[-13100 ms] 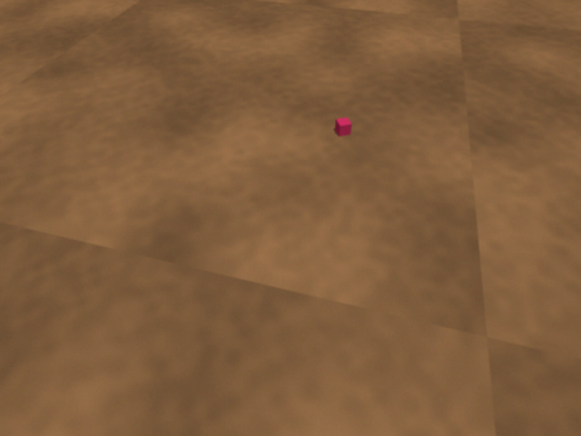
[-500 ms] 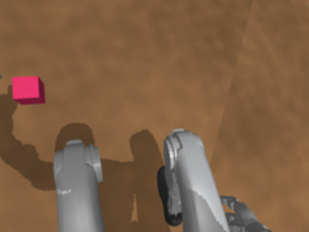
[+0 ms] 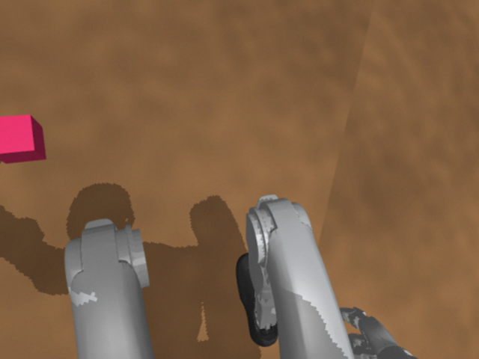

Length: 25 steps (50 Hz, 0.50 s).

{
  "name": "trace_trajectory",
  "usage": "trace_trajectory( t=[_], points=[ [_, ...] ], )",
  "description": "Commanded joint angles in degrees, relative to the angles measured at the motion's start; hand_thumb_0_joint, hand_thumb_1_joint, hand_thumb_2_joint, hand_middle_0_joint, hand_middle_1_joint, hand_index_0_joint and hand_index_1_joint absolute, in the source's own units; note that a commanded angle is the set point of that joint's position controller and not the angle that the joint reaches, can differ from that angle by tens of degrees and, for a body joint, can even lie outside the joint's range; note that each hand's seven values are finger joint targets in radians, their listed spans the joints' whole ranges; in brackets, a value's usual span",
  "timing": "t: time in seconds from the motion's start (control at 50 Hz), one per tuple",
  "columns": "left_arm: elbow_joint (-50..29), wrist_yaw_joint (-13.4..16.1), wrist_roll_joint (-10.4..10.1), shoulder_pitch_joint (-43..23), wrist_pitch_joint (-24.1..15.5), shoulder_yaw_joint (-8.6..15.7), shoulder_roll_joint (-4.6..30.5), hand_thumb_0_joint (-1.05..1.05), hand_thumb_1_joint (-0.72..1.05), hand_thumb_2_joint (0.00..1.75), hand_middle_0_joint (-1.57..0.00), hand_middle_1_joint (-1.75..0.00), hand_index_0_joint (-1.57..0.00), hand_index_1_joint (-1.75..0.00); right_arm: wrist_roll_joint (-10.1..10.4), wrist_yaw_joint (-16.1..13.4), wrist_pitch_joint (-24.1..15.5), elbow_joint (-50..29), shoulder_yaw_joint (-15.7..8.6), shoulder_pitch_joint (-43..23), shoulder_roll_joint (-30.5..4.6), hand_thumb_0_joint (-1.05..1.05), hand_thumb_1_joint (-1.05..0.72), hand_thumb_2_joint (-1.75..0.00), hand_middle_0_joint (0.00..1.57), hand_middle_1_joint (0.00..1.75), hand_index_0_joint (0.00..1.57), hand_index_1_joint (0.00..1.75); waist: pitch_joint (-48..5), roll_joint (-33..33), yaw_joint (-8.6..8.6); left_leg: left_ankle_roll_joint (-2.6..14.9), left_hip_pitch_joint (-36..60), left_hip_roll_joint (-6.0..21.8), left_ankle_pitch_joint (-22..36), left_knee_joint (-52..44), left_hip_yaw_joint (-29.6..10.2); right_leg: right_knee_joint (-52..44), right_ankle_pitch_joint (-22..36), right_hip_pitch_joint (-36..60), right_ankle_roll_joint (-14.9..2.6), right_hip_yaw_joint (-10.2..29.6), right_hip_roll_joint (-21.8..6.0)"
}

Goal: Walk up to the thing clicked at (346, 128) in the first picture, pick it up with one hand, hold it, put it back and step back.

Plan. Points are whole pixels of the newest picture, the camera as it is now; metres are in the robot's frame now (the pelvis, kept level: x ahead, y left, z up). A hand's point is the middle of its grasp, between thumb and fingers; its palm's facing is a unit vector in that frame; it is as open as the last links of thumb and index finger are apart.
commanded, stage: rise first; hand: left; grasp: from above
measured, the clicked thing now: (17, 139) +0.49 +0.34 -0.29
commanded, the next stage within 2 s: approach in 1.52 s
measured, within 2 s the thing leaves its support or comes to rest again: neither
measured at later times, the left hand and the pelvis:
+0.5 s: hand out of the picture +0.43 +0.38 -0.17, palm faces -0.43 -0.09 -0.90, open 12.9 cm; pelvis +0.00 +0.01 -0.01, yaw -1 degrees
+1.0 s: hand out of the picture +0.44 +0.38 -0.16, palm faces -0.44 -0.09 -0.89, open 12.1 cm; pelvis +0.00 +0.00 -0.01, yaw -1 degrees
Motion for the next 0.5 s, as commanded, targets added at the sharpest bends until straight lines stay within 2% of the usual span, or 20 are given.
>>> trace_trajectory(
  t=[0.0, 0.02, 0.1, 0.2, 0.3, 0.34, 0.36, 0.38, 0.4, 0.48],
  points=[
    [-7.9, 2.2, -2.1, -14.4, -0.2, 2.3, 19.0, 0.0, -0.44, 0.93, -0.27, -0.79, -0.21, -0.84, 0.4, -0.7, 0.5, -0.6, -4.6, 9.8, -15.1, 0.0, -0.91, -0.9, 0.2, 0.3, 0.2, 0.3, -38.9, 20.6, 0.78, 3.2, 34.4, -0.1, 13.0, -14.7, 7.4, -11.7, 12.9, 12.7, -5.9, -7.6, 0.9],
    [-7.4, 2.2, -1.7, -14.6, -0.2, 1.9, 18.7, 0.0, -0.39, 0.89, -0.25, -0.82, -0.23, -0.84, 0.2, -0.7, 0.5, -0.6, -4.2, 10.3, -14.9, 0.0, -0.91, -0.9, 0.2, 0.3, 0.2, 0.3, -38.1, 21.3, 0.22, 3.26, 33.9, -0.2, 13.2, -14.4, 7.4, -11.6, 13.3, 13.1, -5.8, -7.6, 0.8],
    [-6.8, 2.7, -1.1, -16.2, -0.7, 1.6, 18.9, 0.0, -0.39, 0.89, -0.27, -0.8, -0.24, -0.83, 0.2, -0.6, 0.4, -0.4, -3.9, 10.8, -15.1, 0.0, -0.91, -0.9, 0.2, 0.3, 0.2, 0.3, -37.7, 19.9, -0.79, 3.42, 33.4, -0.1, 12.9, -13.9, 7.2, -12.0, 13.5, 13.2, -5.87, -7.6, 0.9],
    [-4.8, 3.7, -0.8, -17.1, -0.7, 1.3, 19.1, 0.0, -0.36, 0.86, -0.29, -0.77, -0.27, -0.8, 0.3, -0.6, -0.2, -0.4, -3.5, 10.5, -15.3, 0.0, -0.91, -0.9, 0.2, 0.3, 0.2, 0.3, -36.1, 20.1, -0.91, 3.26, 31.7, -0.2, 9.7, -14.3, 7.1, -12.1, 11.0, 12.1, -5.92, -8.0, 1.0],
    [-5.7, 4.4, 0.0, -18.8, -0.2, 1.1, 19.8, 0.0, -0.33, 0.84, -0.32, -0.75, -0.3, -0.78, 0.1, -0.5, -0.5, -0.4, -3.4, 10.7, -15.5, 0.0, -0.91, -0.9, 0.2, 0.3, 0.2, 0.3, -39.0, 21.5, -1.18, 3.25, 33.1, -0.2, 11.6, -13.7, 7.2, -11.6, 12.9, 13.1, -5.61, -8.1, 1.1],
    [-4.6, 4.5, -0.3, -18.1, 0.4, 1.2, 19.5, 0.0, -0.33, 0.84, -0.33, -0.75, -0.3, -0.78, 0.2, -0.4, -0.7, -0.3, -3.2, 10.9, -15.5, 0.0, -0.91, -0.9, 0.2, 0.3, 0.2, 0.3, -38.1, 21.9, -1.11, 3.23, 34.0, -0.2, 12.7, -13.9, 6.9, -11.0, 13.4, 11.9, -5.5, -8.2, 0.9],
    [-3.8, 4.4, 0.0, -18.0, 0.6, 0.3, 18.7, 0.0, -0.32, 0.83, -0.33, -0.74, -0.3, -0.77, 0.1, -0.4, -0.7, -0.3, -3.2, 10.9, -15.4, 0.0, -0.91, -0.9, 0.2, 0.3, 0.2, 0.3, -37.6, 22.3, -1.66, 3.16, 34.2, 0.0, 12.6, -13.8, 6.8, -11.1, 13.2, 11.5, -5.63, -8.4, 1.0],
    [-4.4, 4.4, -0.1, -18.9, 0.8, 0.5, 19.0, 0.0, -0.32, 0.83, -0.34, -0.74, -0.31, -0.77, 0.2, -0.4, -0.8, -0.4, -3.2, 11.0, -15.6, 0.0, -0.91, -0.9, 0.2, 0.3, 0.2, 0.3, -37.2, 22.6, -2.01, 3.25, 33.8, 0.0, 12.6, -13.7, 6.8, -11.0, 13.5, 11.5, -5.49, -8.4, 0.9],
    [-4.2, 4.3, 0.3, -18.7, 1.0, 0.3, 19.3, 0.0, -0.32, 0.83, -0.33, -0.74, -0.31, -0.77, 0.4, -0.4, -0.9, -0.3, -3.0, 11.3, -15.6, 0.0, -0.91, -0.9, 0.2, 0.3, 0.2, 0.3, -37.3, 22.6, -1.87, 3.12, 34.2, 0.0, 12.7, -13.9, 6.7, -11.2, 13.6, 11.7, -5.69, -8.4, 1.0],
    [-3.9, 4.3, -0.1, -19.0, 1.6, 0.3, 19.3, 0.0, -0.3, 0.81, -0.35, -0.73, -0.32, -0.76, 0.5, -0.2, -1.1, -0.7, -2.8, 11.2, -15.8, 0.0, -0.91, -0.9, 0.2, 0.3, 0.2, 0.3, -36.8, 23.2, -1.89, 2.95, 33.9, 0.0, 11.9, -14.6, 6.2, -10.6, 13.1, 10.9, -5.75, -8.7, 0.9]
  ],
)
